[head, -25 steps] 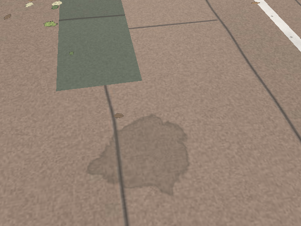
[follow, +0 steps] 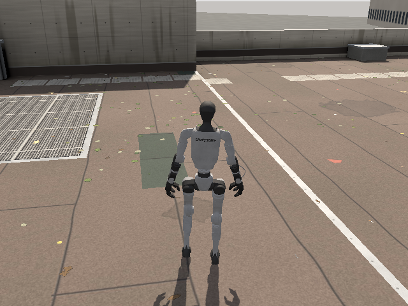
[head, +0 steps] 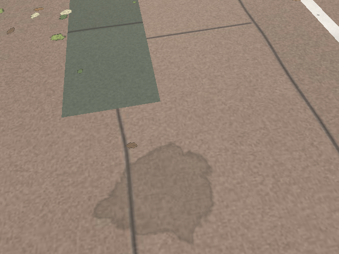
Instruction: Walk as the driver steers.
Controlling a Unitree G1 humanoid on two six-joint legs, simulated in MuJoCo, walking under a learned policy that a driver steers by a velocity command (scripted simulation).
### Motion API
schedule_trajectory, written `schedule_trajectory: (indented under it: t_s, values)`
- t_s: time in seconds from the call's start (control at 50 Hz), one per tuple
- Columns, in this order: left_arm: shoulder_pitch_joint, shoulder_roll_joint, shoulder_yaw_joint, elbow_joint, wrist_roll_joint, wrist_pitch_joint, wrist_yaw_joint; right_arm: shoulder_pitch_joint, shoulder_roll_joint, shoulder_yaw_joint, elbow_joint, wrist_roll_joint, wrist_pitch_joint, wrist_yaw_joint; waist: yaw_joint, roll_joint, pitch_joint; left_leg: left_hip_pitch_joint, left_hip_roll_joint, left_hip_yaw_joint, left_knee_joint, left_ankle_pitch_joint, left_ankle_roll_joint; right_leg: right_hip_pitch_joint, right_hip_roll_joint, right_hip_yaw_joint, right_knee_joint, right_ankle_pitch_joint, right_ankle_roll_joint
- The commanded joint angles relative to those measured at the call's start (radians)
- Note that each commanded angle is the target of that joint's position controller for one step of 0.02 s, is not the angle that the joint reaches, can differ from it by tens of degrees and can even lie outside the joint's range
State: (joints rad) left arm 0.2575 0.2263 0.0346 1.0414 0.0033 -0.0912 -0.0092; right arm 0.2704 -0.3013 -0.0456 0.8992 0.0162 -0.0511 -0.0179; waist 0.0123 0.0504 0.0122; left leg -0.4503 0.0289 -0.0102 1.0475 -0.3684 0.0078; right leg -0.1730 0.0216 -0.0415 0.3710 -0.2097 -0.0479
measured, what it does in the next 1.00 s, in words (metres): walks ahead: left foot, then right foot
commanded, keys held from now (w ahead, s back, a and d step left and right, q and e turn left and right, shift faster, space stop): no key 0.14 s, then w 0.32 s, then no key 0.54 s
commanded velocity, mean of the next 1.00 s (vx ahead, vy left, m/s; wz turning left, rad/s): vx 0.19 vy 0.00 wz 0.00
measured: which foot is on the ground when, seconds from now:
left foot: up 0.00-0.24, down 0.26-0.70, up 0.72-1.00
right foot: down 0.00-0.30, up 0.32-0.68, down 0.70-1.00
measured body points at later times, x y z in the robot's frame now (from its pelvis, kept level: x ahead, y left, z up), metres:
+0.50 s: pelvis +0.15 +0.02 +0.00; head +0.16 +0.03 +0.45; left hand +0.27 +0.28 -0.13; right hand +0.15 -0.25 -0.13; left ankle +0.11 +0.11 -0.75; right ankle +0.18 -0.13 -0.69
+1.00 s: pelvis +0.27 -0.05 -0.01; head +0.29 -0.05 +0.44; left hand +0.38 +0.20 -0.15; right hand +0.34 -0.31 -0.16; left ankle +0.27 +0.10 -0.74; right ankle +0.34 -0.13 -0.75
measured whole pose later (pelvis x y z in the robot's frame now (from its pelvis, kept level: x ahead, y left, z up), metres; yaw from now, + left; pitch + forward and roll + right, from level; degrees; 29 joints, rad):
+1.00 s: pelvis +0.27 -0.05 -0.01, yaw +1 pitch +0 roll -1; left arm 0.11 0.21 0.02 1.01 0.01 -0.03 0.01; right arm 0.19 -0.24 -0.04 1.01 0.00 0.01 -0.05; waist 0.00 0.03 0.04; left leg -0.28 0.06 -0.03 0.58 -0.30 -0.03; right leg -0.31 0.06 -0.07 0.44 -0.13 -0.07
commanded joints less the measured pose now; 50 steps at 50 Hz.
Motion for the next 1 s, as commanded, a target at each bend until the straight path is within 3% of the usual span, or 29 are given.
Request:
schedule_trajectory:
  t_s: [0.02,0.06,0.1,0.14,0.2,0.24,0.26,0.28,0.3,0.32,0.34,0.36,0.4,0.42,0.46,0.52,0.6,0.66,0.68,0.7,0.72,0.74,0.76,0.78,0.82,0.88,0.94,0.98,1.0]
  values:
    - [-0.013,0.116,0.006,-0.03,0.017,0.0,0.015,0.043,-0.023,-0.009,-0.032,-0.007,0.008,0.0,-0.04,-0.144,-0.012,-0.034,0.045,-0.015,-0.119,0.101,-0.025,0.052,-0.208,0.116,-0.116,0.687,-0.13]
    - [-0.033,0.15,0.009,-0.031,0.017,0.007,0.025,-0.023,0.004,0.005,-0.049,-0.01,0.016,-0.004,-0.03,-0.141,-0.024,0.033,0.037,0.0,-0.279,0.144,-0.037,0.026,-0.193,0.076,-0.1,0.732,-0.13]
    - [-0.014,0.181,0.015,-0.021,0.011,0.017,0.027,-0.068,-0.01,0.005,-0.058,-0.009,0.027,-0.009,-0.01,-0.145,-0.045,0.082,0.023,0.012,-0.36,0.17,-0.041,0.032,-0.208,0.086,-0.086,0.733,-0.139]
    - [-0.013,0.179,0.016,-0.014,0.001,0.026,0.025,-0.086,-0.03,0.001,-0.059,-0.006,0.036,-0.011,-0.006,-0.145,-0.041,0.112,0.021,0.007,-0.413,0.19,-0.031,0.036,-0.225,0.108,-0.076,0.685,-0.145]
    - [0.004,0.212,0.037,-0.006,-0.033,0.041,0.022,-0.14,-0.048,-0.005,-0.067,-0.008,0.032,-0.007,0.006,-0.129,0.006,0.105,0.01,0.041,-0.483,0.143,0.015,0.044,-0.252,0.192,-0.111,0.2,-0.161]
    - [0.015,0.191,0.037,-0.006,-0.029,0.044,0.024,-0.129,-0.064,-0.017,-0.055,-0.004,0.017,-0.003,-0.014,-0.112,0.051,0.137,0.006,0.037,-0.549,0.118,0.05,0.027,-0.249,0.239,-0.094,-0.04,-0.155]
    - [0.008,0.167,0.032,-0.011,-0.02,0.038,0.024,-0.066,-0.082,-0.027,-0.032,-0.001,0.007,-0.004,-0.041,-0.095,0.036,0.216,0.021,0.008,-0.554,0.139,0.075,-0.008,-0.225,0.224,-0.027,-0.034,-0.143]
    - [0.008,0.12,0.022,-0.031,-0.02,0.028,0.022,-0.016,-0.126,-0.043,-0.005,0.002,-0.004,0.0,-0.039,0.004,0.007,0.336,0.067,-0.083,-0.576,0.091,0.128,-0.134,-0.134,0.125,0.085,-0.052,-0.105]
    - [-0.04,0.079,0.008,-0.06,-0.011,0.013,0.02,0.101,-0.156,-0.062,0.033,0.015,-0.014,0.007,-0.084,0.141,-0.023,0.501,0.173,-0.301,-0.684,0.036,0.216,-0.31,0.001,-0.022,0.327,-0.128,-0.034]
    - [-0.096,0.105,0.01,-0.092,-0.009,-0.001,0.015,0.229,-0.161,-0.065,0.061,0.008,-0.024,0.015,-0.149,0.224,-0.068,0.651,0.329,-0.595,-0.815,0.002,0.317,-0.503,0.044,0.007,0.596,-0.352,-0.002]
    - [-0.107,0.145,0.021,-0.098,-0.031,-0.011,0.006,0.179,-0.12,-0.047,0.05,-0.009,-0.042,0.018,-0.114,0.136,-0.042,0.639,0.351,-0.607,-0.822,-0.001,0.317,-0.598,-0.012,0.092,0.763,-0.395,-0.014]
    - [-0.107,0.155,0.023,-0.096,-0.045,-0.017,-0.001,0.099,-0.096,-0.041,0.023,-0.012,-0.054,0.02,-0.079,0.08,-0.018,0.589,0.326,-0.526,-0.826,0.016,0.29,-0.616,-0.061,0.11,0.806,-0.312,-0.03]
    - [-0.129,0.152,0.029,-0.097,-0.038,-0.015,-0.003,0.021,-0.052,-0.027,0.006,-0.007,-0.06,0.026,-0.042,0.011,0.024,0.484,0.276,-0.378,-0.878,0.105,0.236,-0.581,-0.13,0.107,0.73,-0.16,-0.029]
    - [-0.136,0.14,0.029,-0.099,-0.032,-0.01,-0.004,0.011,-0.044,-0.023,0.007,-0.008,-0.056,0.028,-0.034,0.021,0.032,0.439,0.245,-0.312,-0.905,0.149,0.215,-0.537,-0.142,0.096,0.68,-0.117,-0.015]
    - [-0.157,0.111,0.023,-0.104,-0.021,-0.002,-0.004,0.032,-0.068,-0.03,0.016,-0.01,-0.05,0.024,-0.036,0.028,0.036,0.401,0.203,-0.215,-0.934,0.229,0.207,-0.495,-0.135,0.06,0.576,-0.045,0.019]
    - [-0.218,0.072,0.006,-0.127,-0.006,0.007,0.001,0.038,-0.107,-0.038,0.029,-0.016,-0.038,0.01,-0.038,0.023,0.043,0.319,0.154,-0.072,-0.896,0.543,0.186,-0.378,-0.091,0.013,0.359,0.057,0.061]
    - [-0.253,0.096,0.007,-0.141,-0.015,0.02,0.0,0.081,-0.114,-0.039,0.067,-0.009,-0.021,0.006,-0.05,0.067,-0.001,0.315,0.16,-0.033,-0.82,0.643,0.154,-0.247,-0.05,0.014,0.23,0.191,0.058]
    - [-0.179,0.145,0.027,-0.119,-0.004,0.018,-0.001,0.021,-0.105,-0.035,0.066,0.004,-0.015,0.001,0.017,0.054,-0.036,0.325,0.158,-0.042,-0.712,0.593,0.105,-0.107,-0.039,0.034,0.126,0.253,0.013]
    - [-0.116,0.173,0.04,-0.094,0.004,0.018,0.004,0.028,-0.094,-0.032,0.07,0.001,-0.015,0.0,0.041,0.032,-0.058,0.315,0.123,-0.031,-0.63,0.598,0.082,-0.015,-0.033,0.032,0.087,0.298,-0.006]
    - [-0.049,0.239,0.057,-0.085,0.012,0.017,0.012,0.074,-0.068,-0.022,0.072,-0.019,-0.017,-0.001,0.049,-0.064,-0.121,0.25,0.061,0.013,-0.48,0.43,0.034,0.133,-0.143,0.128,0.092,0.633,-0.037]
    - [-0.008,0.268,0.055,-0.077,0.025,0.027,0.016,0.213,0.038,0.01,0.089,-0.039,-0.015,-0.003,-0.003,-0.277,-0.249,0.076,-0.034,0.045,-0.216,-0.058,-0.032,0.356,-0.347,0.356,0.114,0.834,-0.186]
    - [0.014,0.197,0.036,-0.062,0.007,0.035,0.005,0.226,0.035,0.011,0.104,-0.02,-0.003,-0.007,0.014,-0.296,-0.316,0.053,-0.05,-0.034,-0.044,-0.319,-0.062,0.324,-0.405,0.484,0.037,0.696,-0.268]
    - [-0.043,0.184,0.029,-0.071,-0.005,0.033,-0.004,0.182,-0.035,-0.007,0.095,0.002,0.01,-0.01,0.005,-0.228,-0.236,0.01,-0.022,-0.067,0.05,-0.323,-0.062,0.219,-0.372,0.454,-0.008,0.48,-0.247]
    - [-0.115,0.167,0.023,-0.09,-0.001,0.031,-0.005,0.125,-0.054,-0.015,0.089,0.01,0.024,-0.019,-0.008,-0.177,-0.165,-0.017,0.005,-0.062,0.069,-0.277,-0.058,0.132,-0.333,0.396,-0.035,0.343,-0.206]
    - [-0.22,0.127,0.007,-0.111,0.014,0.027,-0.003,0.078,-0.049,-0.023,0.088,-0.005,0.051,-0.038,-0.042,-0.154,-0.091,0.036,0.053,-0.067,-0.015,-0.171,-0.061,-0.038,-0.274,0.302,-0.09,0.216,-0.16]
    - [-0.234,0.125,0.006,-0.101,0.026,0.035,0.01,0.07,-0.01,-0.018,0.097,-0.012,0.058,-0.048,-0.056,-0.177,-0.082,0.157,0.045,-0.037,-0.2,-0.112,-0.062,-0.129,-0.223,0.23,-0.125,0.144,-0.156]
    - [-0.224,0.141,0.01,-0.094,0.014,0.045,0.022,0.038,-0.002,-0.013,0.105,-0.014,0.064,-0.044,-0.049,-0.16,-0.09,0.243,0.029,-0.013,-0.385,0.008,-0.053,-0.137,-0.212,0.224,-0.139,-0.015,-0.157]
    - [-0.233,0.136,0.007,-0.092,-0.003,0.055,0.026,0.044,0.004,-0.011,0.122,-0.023,0.068,-0.033,-0.069,-0.143,-0.062,0.333,0.013,0.013,-0.537,0.154,-0.032,-0.193,-0.186,0.208,-0.143,-0.183,-0.12]
    - [-0.202,0.119,0.003,-0.078,-0.007,0.057,0.024,0.033,-0.005,-0.01,0.12,-0.037,0.069,-0.029,-0.065,-0.12,-0.037,0.359,0.027,-0.003,-0.591,0.204,-0.015,-0.22,-0.165,0.202,-0.148,-0.265,-0.079]
Velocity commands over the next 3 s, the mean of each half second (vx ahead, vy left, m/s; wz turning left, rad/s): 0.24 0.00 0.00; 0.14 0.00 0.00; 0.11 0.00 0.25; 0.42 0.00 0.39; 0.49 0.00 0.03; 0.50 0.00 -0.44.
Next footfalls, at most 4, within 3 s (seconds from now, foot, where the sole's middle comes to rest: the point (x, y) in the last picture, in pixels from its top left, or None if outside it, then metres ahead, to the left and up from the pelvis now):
0.26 left None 0.15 0.12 -0.78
0.70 right None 0.38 -0.13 -0.78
1.02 left None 0.32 0.10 -0.78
1.58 left None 0.36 0.15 -0.78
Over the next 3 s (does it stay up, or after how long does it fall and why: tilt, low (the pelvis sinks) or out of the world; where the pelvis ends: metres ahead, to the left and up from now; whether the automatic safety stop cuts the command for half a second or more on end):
stays up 1.06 0.33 -0.01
